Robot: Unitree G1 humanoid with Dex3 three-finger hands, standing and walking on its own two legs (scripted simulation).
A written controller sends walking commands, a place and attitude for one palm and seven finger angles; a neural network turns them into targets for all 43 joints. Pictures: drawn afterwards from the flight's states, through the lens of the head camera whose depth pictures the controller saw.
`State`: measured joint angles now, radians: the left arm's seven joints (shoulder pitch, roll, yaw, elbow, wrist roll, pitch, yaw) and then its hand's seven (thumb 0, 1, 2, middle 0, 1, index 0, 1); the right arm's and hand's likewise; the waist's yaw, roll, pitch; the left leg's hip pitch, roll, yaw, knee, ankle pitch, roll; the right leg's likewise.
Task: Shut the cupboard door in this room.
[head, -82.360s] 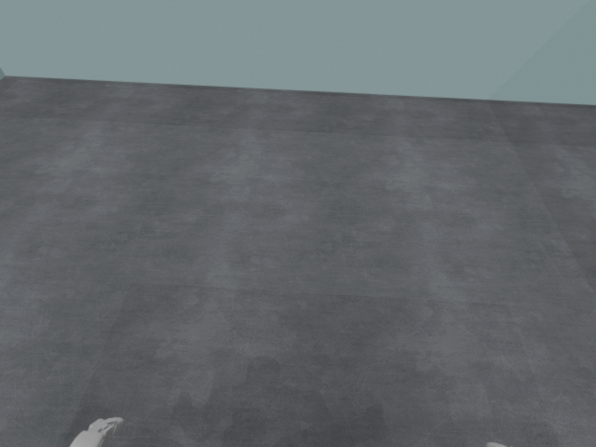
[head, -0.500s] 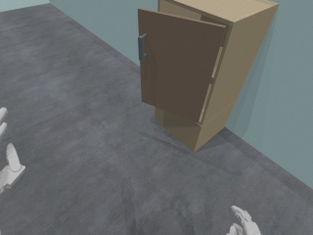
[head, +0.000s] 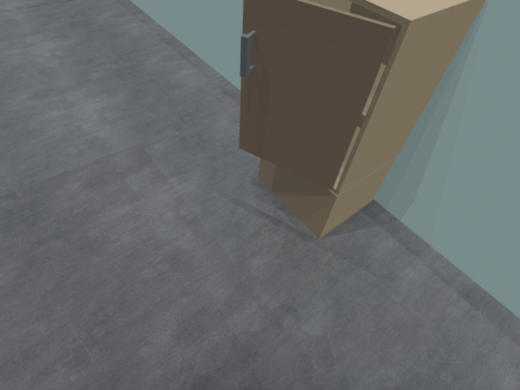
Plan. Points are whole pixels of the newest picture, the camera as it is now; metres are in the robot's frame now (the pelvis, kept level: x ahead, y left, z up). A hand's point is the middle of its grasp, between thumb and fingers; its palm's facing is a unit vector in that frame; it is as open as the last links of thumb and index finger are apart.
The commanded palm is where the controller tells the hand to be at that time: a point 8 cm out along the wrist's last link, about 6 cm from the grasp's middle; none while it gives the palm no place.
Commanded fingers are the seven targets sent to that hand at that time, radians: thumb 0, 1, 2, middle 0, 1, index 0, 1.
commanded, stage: let the arm hang, fingers relaxed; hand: left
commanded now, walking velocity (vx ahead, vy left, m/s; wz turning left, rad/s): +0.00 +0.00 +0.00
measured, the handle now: (248, 54) +1.00 +0.09 +0.00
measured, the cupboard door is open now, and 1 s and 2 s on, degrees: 22 22 22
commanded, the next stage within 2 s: look to check the result in 0.66 s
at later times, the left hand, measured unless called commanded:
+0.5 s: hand out of the picture +0.03 +0.18 -0.17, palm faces -0.01 -0.98 -0.19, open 7.4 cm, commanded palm none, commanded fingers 0.00 0.90 0.90 -0.20 -0.30 -0.20 -0.30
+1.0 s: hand out of the picture +0.01 +0.17 -0.17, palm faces +0.01 -0.98 -0.18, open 7.4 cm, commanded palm none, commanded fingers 0.00 0.90 0.90 -0.20 -0.30 -0.20 -0.30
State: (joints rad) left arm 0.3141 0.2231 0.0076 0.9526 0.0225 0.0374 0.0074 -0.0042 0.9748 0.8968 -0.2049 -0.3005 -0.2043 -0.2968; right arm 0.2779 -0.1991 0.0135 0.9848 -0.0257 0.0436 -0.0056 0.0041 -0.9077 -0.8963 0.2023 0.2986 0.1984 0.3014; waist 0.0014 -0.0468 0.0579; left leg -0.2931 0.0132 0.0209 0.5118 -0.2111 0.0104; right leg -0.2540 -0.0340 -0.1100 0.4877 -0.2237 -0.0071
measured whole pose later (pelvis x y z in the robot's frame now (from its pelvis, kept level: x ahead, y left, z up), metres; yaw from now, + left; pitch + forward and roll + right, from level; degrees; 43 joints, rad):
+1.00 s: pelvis +0.02 +0.00 +0.01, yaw -2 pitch -2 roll +0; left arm 0.31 0.15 0.01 1.15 0.02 0.00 0.02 0.01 0.91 0.90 -0.20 -0.30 -0.20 -0.30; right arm 0.30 -0.13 0.00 1.13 -0.02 0.01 -0.04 0.00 -0.91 -0.90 0.20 0.30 0.20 0.30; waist 0.00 0.00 0.03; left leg -0.18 0.02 0.05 0.40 -0.19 0.00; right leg -0.16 -0.02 -0.08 0.40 -0.21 -0.01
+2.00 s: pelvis +0.01 +0.00 +0.01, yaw +18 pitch +3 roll -2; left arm 0.10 0.24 0.08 0.89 0.03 0.05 0.01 0.01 0.91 0.90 -0.20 -0.30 -0.20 -0.30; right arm 0.26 -0.20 -0.05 0.96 -0.04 0.03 -0.03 0.00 -0.91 -0.90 0.20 0.30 0.20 0.30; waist -0.05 0.00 0.07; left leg -0.35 -0.06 -0.12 0.44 -0.14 0.04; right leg -0.46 -0.03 0.03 0.98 -0.39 0.07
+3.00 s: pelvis +0.12 +0.10 +0.00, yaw +50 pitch +0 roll +2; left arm 0.16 0.21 0.07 0.89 0.03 -0.01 -0.04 0.01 0.91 0.90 -0.19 -0.30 -0.20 -0.30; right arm 0.39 -0.16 -0.03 1.04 -0.03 -0.03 -0.01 0.00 -0.91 -0.90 0.20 0.30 0.20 0.30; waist -0.04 -0.02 0.06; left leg 0.00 -0.03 0.01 0.38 -0.37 0.02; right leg -0.51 -0.10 -0.06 0.69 -0.17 0.03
